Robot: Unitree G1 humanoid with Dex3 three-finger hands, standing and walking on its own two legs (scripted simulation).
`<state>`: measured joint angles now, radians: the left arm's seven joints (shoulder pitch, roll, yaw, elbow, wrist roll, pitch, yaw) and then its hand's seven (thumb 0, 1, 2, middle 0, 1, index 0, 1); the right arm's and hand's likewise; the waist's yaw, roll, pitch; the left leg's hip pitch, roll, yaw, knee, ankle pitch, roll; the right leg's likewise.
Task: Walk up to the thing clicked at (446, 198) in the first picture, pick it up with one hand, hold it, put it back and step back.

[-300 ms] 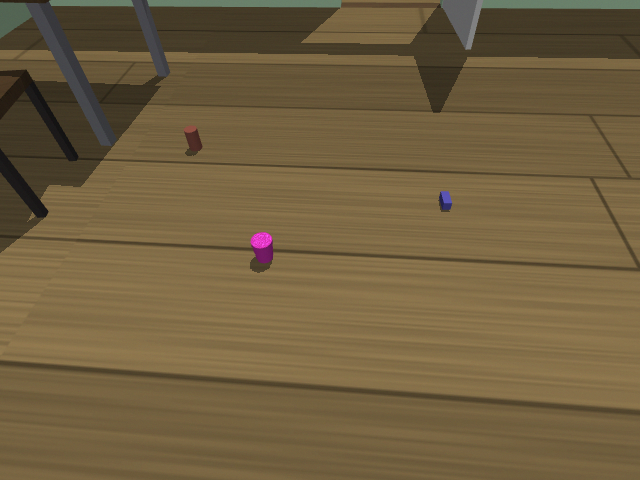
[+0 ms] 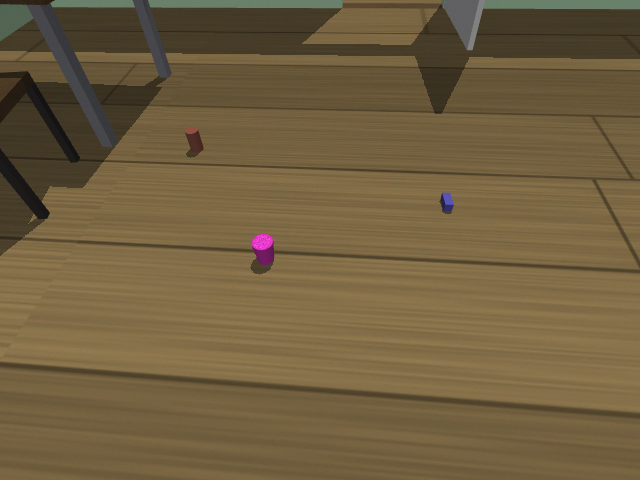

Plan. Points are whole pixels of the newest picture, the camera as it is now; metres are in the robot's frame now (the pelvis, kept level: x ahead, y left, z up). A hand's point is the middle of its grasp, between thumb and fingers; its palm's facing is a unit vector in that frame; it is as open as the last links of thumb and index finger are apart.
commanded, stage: stand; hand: left
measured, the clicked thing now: (446, 201) +1.35 -0.50 -0.76
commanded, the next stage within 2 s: walk up in 0.82 s
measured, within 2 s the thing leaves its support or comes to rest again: neither
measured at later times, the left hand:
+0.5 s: hand out of the picture +0.08 +0.25 -0.16, palm faces -0.02 -0.94 -0.34, open 7.4 cm
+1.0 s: hand out of the picture +0.11 +0.26 -0.14, palm faces -0.20 -0.91 -0.37, open 7.4 cm
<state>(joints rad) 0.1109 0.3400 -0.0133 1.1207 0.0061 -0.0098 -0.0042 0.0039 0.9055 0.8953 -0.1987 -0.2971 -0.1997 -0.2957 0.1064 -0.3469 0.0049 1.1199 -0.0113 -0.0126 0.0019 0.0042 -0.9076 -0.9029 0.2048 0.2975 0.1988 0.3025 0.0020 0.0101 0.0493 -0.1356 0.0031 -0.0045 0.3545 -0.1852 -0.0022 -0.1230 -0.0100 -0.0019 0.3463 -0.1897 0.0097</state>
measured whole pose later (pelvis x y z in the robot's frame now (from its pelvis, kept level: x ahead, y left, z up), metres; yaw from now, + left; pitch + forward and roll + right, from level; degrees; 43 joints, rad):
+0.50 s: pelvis +0.00 +0.00 +0.00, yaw +0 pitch -2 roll +0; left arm 0.11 0.34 -0.01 1.12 0.01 -0.01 0.00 0.00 0.91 0.90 -0.20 -0.30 -0.20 -0.30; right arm 0.11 -0.35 0.01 1.12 -0.01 -0.01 0.00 0.00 -0.91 -0.90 0.20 0.30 0.20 0.30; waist 0.00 0.01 0.05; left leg -0.12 0.00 -0.01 0.34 -0.19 0.00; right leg -0.10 -0.01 0.00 0.32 -0.19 0.01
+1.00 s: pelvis +0.02 +0.00 +0.00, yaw -10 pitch -1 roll +1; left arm 0.24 0.38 0.06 1.03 0.02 0.03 -0.09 0.01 0.90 0.90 -0.20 -0.30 -0.20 -0.30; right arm 0.14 -0.42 -0.09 0.95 -0.05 -0.05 0.06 0.00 -0.90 -0.90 0.21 0.30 0.20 0.30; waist -0.02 0.06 0.04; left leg -0.09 0.06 0.18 0.38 -0.26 0.01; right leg -0.42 -0.06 -0.02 0.84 -0.40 -0.01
